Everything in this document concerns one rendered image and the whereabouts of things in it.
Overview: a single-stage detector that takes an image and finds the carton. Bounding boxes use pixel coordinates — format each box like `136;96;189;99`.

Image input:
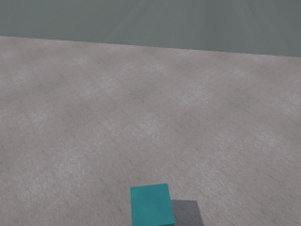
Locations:
130;183;175;226

